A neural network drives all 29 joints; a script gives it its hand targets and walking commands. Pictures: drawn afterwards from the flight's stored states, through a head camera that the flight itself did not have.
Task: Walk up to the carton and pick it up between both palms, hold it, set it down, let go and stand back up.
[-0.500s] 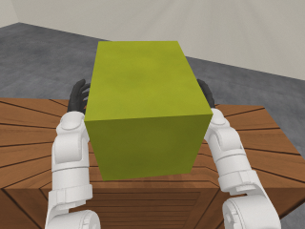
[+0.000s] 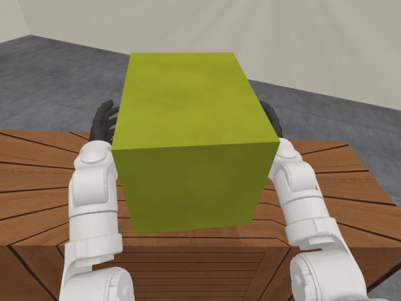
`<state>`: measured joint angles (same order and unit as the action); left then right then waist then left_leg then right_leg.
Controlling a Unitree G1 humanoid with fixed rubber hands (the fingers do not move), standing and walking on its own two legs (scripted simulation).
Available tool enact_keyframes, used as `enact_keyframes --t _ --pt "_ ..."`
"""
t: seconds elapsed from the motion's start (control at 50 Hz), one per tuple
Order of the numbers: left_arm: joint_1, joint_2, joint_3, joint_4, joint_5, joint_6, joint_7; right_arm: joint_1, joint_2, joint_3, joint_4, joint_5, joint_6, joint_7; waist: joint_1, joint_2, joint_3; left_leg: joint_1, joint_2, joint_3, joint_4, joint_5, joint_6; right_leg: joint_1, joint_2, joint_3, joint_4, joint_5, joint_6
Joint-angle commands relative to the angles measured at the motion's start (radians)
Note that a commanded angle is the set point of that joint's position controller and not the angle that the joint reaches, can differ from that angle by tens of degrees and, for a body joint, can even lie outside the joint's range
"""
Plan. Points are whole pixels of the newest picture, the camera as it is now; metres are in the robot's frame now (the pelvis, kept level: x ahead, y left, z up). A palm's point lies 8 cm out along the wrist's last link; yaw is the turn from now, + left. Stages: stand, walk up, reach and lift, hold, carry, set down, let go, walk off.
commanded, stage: hold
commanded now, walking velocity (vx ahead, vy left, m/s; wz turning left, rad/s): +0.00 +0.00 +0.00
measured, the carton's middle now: (188, 135) +0.40 +0.00 +0.17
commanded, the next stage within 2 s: none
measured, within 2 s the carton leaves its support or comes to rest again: neither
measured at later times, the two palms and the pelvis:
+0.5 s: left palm (102, 143) +0.35 +0.17 +0.19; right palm (269, 138) +0.36 -0.16 +0.19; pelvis +0.00 +0.00 +0.00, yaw +0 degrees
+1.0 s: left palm (103, 142) +0.36 +0.16 +0.19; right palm (270, 139) +0.36 -0.16 +0.19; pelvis +0.00 +0.00 +0.00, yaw +0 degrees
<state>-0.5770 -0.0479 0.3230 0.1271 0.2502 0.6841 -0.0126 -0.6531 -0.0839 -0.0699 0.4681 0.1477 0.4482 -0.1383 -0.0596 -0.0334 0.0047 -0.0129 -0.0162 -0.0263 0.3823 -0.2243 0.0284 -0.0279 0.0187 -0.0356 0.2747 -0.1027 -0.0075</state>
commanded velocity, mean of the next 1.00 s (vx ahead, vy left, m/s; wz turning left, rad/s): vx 0.00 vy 0.00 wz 0.00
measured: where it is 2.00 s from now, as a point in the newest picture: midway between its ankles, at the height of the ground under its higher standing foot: outside the picture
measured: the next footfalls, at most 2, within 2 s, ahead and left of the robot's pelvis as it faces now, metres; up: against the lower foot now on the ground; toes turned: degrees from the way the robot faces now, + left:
none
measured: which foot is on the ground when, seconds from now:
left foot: down 0.00-1.00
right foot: down 0.00-1.00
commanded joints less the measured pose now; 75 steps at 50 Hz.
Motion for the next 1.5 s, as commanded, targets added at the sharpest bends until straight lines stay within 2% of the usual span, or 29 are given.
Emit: enact_keyframes --t 0.0,0.1,0.16,0.2,0.22,0.26,0.36,0.38,0.4,0.42,0.46,0.52,0.54,0.58,0.62,0.76,0.82,0.92,0.96,0.98,1.04,1.1,1.14,1.18,1.24,1.26,1.42,1.44,1.48 --pt "-0.657 -0.492 -0.504 -0.065 -0.156 -0.042 -0.155 -0.776 0.555 0.319 -0.33 0.086 -0.09 0.14 -0.004 0.069 -0.378 -0.137 -0.022 0.025 -0.117 0.158 -0.063 0.224 0.037 -0.009 0.004 0.079 -0.016" --pt "-0.679 -0.495 -0.512 -0.075 -0.173 -0.049 -0.147 -0.788 0.573 0.333 -0.341 0.094 -0.096 0.14 -0.007 0.068 -0.418 -0.118 -0.028 0.026 -0.1 0.213 -0.064 0.244 0.037 -0.002 0.008 0.132 -0.011" --pt "-0.674 -0.475 -0.469 -0.02 -0.151 -0.043 -0.153 -0.77 0.567 0.308 -0.276 0.081 -0.082 0.139 -0.01 0.061 -0.362 -0.133 -0.028 0.027 -0.115 0.158 -0.06 0.23 0.032 -0.005 -0.005 0.084 -0.014" --pt "-0.662 -0.471 -0.474 -0.042 -0.164 -0.051 -0.151 -0.79 0.567 0.331 -0.322 0.099 -0.092 0.141 0.012 0.042 -0.416 -0.121 -0.03 0.029 -0.103 0.185 -0.053 0.231 0.033 -0.001 0.002 0.109 -0.007" --pt "-0.698 -0.486 -0.488 -0.042 -0.179 -0.064 -0.147 -0.813 0.586 0.34 -0.341 0.093 -0.096 0.135 -0.002 0.031 -0.45 -0.114 -0.027 0.025 -0.104 0.18 -0.049 0.226 0.036 -0.007 0.001 0.103 -0.006" --pt "-0.664 -0.504 -0.53 -0.078 -0.192 -0.062 -0.142 -0.798 0.579 0.356 -0.365 0.113 -0.101 0.129 -0.004 0.071 -0.469 -0.072 -0.031 0.018 -0.072 0.296 -0.074 0.242 0.043 -0.006 0.009 0.177 -0.01" --pt "-0.644 -0.46 -0.47 -0.051 -0.146 -0.044 -0.155 -0.732 0.563 0.335 -0.289 0.109 -0.074 0.127 -0.013 0.067 -0.371 -0.118 -0.03 0.021 -0.102 0.209 -0.06 0.249 0.034 0.003 -0.002 0.137 -0.006" --pt "-0.623 -0.457 -0.469 -0.051 -0.146 -0.04 -0.157 -0.748 0.561 0.34 -0.328 0.105 -0.078 0.124 -0.002 0.057 -0.387 -0.121 -0.034 0.024 -0.098 0.219 -0.059 0.266 0.036 0.002 0.003 0.153 -0.004" --pt "-0.627 -0.474 -0.495 -0.06 -0.158 -0.036 -0.161 -0.737 0.551 0.323 -0.329 0.111 -0.079 0.124 -0.028 0.082 -0.389 -0.102 -0.034 0.018 -0.093 0.249 -0.067 0.248 0.034 -0.001 0.003 0.163 -0.005" --pt "-0.66 -0.478 -0.518 -0.099 -0.181 -0.051 -0.157 -0.757 0.572 0.34 -0.365 0.111 -0.087 0.124 -0.022 0.067 -0.439 -0.091 -0.037 0.025 -0.084 0.274 -0.069 0.253 0.034 0.001 0.006 0.181 -0.006" --pt "-0.659 -0.473 -0.507 -0.104 -0.169 -0.055 -0.154 -0.737 0.572 0.347 -0.346 0.124 -0.081 0.122 -0.02 0.089 -0.422 -0.075 -0.035 0.019 -0.075 0.308 -0.074 0.248 0.038 0.002 0.009 0.196 -0.006" --pt "-0.629 -0.47 -0.491 -0.064 -0.158 -0.046 -0.16 -0.731 0.572 0.338 -0.331 0.104 -0.074 0.118 -0.021 0.055 -0.364 -0.107 -0.035 0.021 -0.092 0.236 -0.063 0.235 0.035 0.001 -0.004 0.144 -0.006" --pt "-0.626 -0.484 -0.516 -0.103 -0.164 -0.047 -0.16 -0.718 0.577 0.349 -0.343 0.109 -0.079 0.119 -0.022 0.084 -0.398 -0.084 -0.033 0.023 -0.087 0.276 -0.071 0.245 0.038 -0.001 0.009 0.181 -0.005" --pt "-0.634 -0.483 -0.533 -0.125 -0.181 -0.053 -0.154 -0.78 0.576 0.378 -0.431 0.122 -0.091 0.117 -0.008 0.058 -0.452 -0.074 -0.034 0.021 -0.068 0.324 -0.066 0.255 0.042 0.001 0.012 0.211 -0.004" --pt "-0.617 -0.477 -0.555 -0.129 -0.189 -0.045 -0.156 -0.745 0.552 0.36 -0.407 0.119 -0.087 0.112 -0.028 0.082 -0.425 -0.062 -0.024 0.01 -0.064 0.349 -0.086 0.241 0.04 0.004 0.007 0.212 -0.01" --pt "-0.608 -0.466 -0.486 -0.099 -0.157 -0.041 -0.162 -0.73 0.571 0.375 -0.378 0.125 -0.074 0.117 0.005 0.039 -0.395 -0.095 -0.029 0.016 -0.087 0.278 -0.062 0.261 0.041 0.003 0.006 0.179 -0.002" --pt "-0.609 -0.476 -0.533 -0.125 -0.179 -0.047 -0.158 -0.715 0.565 0.373 -0.398 0.119 -0.076 0.111 -0.027 0.066 -0.439 -0.058 -0.032 0.017 -0.066 0.35 -0.08 0.261 0.041 0.004 0.009 0.232 -0.003" --pt "-0.674 -0.475 -0.525 -0.125 -0.165 -0.043 -0.16 -0.738 0.556 0.354 -0.334 0.114 -0.07 0.127 -0.009 0.094 -0.381 -0.082 -0.021 0.014 -0.086 0.26 -0.083 0.213 0.048 -0.003 0.007 0.112 -0.016" --pt "-0.628 -0.478 -0.526 -0.1 -0.173 -0.04 -0.16 -0.744 0.542 0.349 -0.369 0.114 -0.073 0.124 -0.021 0.077 -0.408 -0.076 -0.029 0.019 -0.077 0.296 -0.078 0.232 0.041 -0.001 0.003 0.168 -0.009" --pt "-0.619 -0.483 -0.52 -0.109 -0.178 -0.044 -0.159 -0.752 0.569 0.37 -0.405 0.12 -0.077 0.117 -0.003 0.055 -0.44 -0.07 -0.027 0.018 -0.072 0.306 -0.07 0.247 0.041 0.003 0.004 0.192 -0.004" --pt "-0.654 -0.477 -0.508 -0.078 -0.17 -0.044 -0.159 -0.744 0.56 0.343 -0.333 0.101 -0.071 0.122 -0.017 0.074 -0.39 -0.078 -0.026 0.021 -0.081 0.291 -0.074 0.217 0.04 -0.004 0.001 0.151 -0.01" --pt "-0.64 -0.483 -0.507 -0.068 -0.171 -0.036 -0.161 -0.76 0.56 0.34 -0.359 0.1 -0.07 0.123 -0.023 0.069 -0.399 -0.092 -0.031 0.023 -0.082 0.27 -0.075 0.237 0.037 0.002 0.003 0.161 -0.007" --pt "-0.627 -0.462 -0.469 -0.057 -0.153 -0.039 -0.165 -0.758 0.569 0.356 -0.353 0.109 -0.067 0.121 -0.002 0.034 -0.397 -0.092 -0.033 0.024 -0.084 0.267 -0.058 0.25 0.037 0.006 -0.002 0.171 -0.001" --pt "-0.651 -0.468 -0.487 -0.064 -0.163 -0.047 -0.168 -0.731 0.561 0.328 -0.325 0.096 -0.068 0.121 -0.031 0.052 -0.384 -0.091 -0.036 0.022 -0.089 0.246 -0.068 0.232 0.037 -0.001 -0.003 0.15 -0.004" --pt "-0.643 -0.448 -0.492 -0.084 -0.167 -0.054 -0.163 -0.743 0.589 0.367 -0.378 0.109 -0.073 0.113 -0.011 0.03 -0.434 -0.092 -0.039 0.03 -0.077 0.293 -0.058 0.271 0.032 0.007 0.009 0.216 0.007" --pt "-0.689 -0.453 -0.481 -0.083 -0.162 -0.054 -0.163 -0.753 0.585 0.349 -0.328 0.109 -0.071 0.115 -0.009 0.075 -0.401 -0.101 -0.039 0.026 -0.083 0.244 -0.064 0.238 0.031 0.001 0.01 0.16 0.003" --pt "-0.656 -0.464 -0.481 -0.064 -0.151 -0.044 -0.163 -0.761 0.569 0.333 -0.331 0.1 -0.077 0.125 -0.009 0.061 -0.399 -0.092 -0.021 0.016 -0.086 0.248 -0.069 0.228 0.038 -0.002 -0.002 0.133 -0.004" --pt "-0.662 -0.494 -0.524 -0.072 -0.18 -0.046 -0.158 -0.791 0.562 0.338 -0.386 0.107 -0.086 0.126 -0.019 0.071 -0.443 -0.089 -0.027 0.018 -0.079 0.269 -0.076 0.234 0.041 -0.003 0.002 0.148 -0.006" --pt "-0.684 -0.489 -0.503 -0.079 -0.17 -0.053 -0.155 -0.759 0.567 0.329 -0.309 0.099 -0.076 0.13 -0.019 0.076 -0.398 -0.096 -0.027 0.019 -0.087 0.253 -0.074 0.232 0.036 -0.002 0.003 0.134 -0.006"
